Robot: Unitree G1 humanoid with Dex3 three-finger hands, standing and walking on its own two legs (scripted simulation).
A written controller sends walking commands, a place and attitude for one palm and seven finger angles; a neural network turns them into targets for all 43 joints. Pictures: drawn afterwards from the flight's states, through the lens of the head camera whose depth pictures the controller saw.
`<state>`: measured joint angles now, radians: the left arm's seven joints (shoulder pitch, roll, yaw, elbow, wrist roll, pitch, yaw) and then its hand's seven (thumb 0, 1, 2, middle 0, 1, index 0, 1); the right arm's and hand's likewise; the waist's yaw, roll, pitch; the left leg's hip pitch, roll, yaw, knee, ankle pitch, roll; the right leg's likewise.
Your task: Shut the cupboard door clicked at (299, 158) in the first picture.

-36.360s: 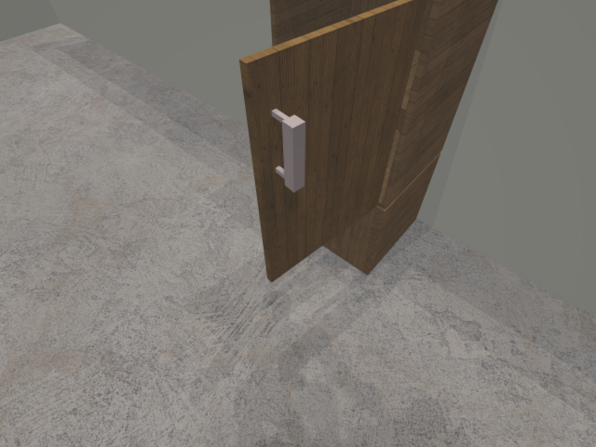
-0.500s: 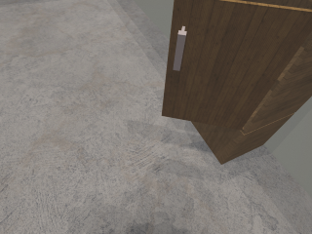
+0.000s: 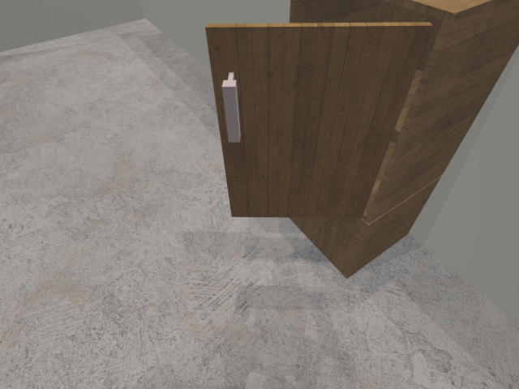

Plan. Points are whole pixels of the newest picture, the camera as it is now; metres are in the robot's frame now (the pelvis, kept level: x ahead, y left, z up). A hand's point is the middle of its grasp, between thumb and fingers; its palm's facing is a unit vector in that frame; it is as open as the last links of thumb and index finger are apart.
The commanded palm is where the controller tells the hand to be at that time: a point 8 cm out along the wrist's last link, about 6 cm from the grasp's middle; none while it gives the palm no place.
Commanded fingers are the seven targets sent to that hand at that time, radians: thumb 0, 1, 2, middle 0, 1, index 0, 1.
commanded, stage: take the last steps up to it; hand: left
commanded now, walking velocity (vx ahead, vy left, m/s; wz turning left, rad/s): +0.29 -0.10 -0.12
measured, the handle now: (232, 107) +0.66 +0.09 +0.09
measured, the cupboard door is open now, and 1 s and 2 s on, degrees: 54 54 54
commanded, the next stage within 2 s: come to a stop and stand still in 0.48 s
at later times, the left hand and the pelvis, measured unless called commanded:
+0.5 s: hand (179, 348) +0.23 +0.17 -0.17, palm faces -0.07 -0.98 -0.18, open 7.4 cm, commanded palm none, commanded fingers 0.00 0.90 0.90 -0.20 -0.30 -0.20 -0.30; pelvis +0.14 -0.02 +0.01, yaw -4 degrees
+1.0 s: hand (202, 312) +0.30 +0.14 -0.17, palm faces +0.00 -0.97 -0.25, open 7.3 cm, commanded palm none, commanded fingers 0.00 0.90 0.90 -0.20 -0.30 -0.20 -0.30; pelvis +0.21 -0.05 +0.00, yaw -3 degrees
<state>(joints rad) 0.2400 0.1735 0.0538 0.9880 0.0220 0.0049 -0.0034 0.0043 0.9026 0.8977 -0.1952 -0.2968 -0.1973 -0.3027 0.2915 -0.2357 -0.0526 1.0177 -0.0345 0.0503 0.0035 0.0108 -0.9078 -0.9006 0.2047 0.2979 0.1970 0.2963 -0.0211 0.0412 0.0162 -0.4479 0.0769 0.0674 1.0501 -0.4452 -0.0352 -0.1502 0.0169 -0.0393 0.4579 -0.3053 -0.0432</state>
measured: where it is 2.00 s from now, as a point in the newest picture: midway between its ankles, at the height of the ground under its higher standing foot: outside the picture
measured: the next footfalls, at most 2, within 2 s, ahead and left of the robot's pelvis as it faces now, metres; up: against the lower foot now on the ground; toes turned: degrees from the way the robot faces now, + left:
left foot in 0.20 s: +0.14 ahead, +0.13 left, +0.00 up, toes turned +6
right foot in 0.60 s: +0.29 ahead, -0.19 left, +0.00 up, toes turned -10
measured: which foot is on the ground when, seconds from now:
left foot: up 0.00-0.18, down 0.20-0.60, up 0.62-1.00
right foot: down 0.00-0.22, up 0.24-0.58, down 0.60-1.00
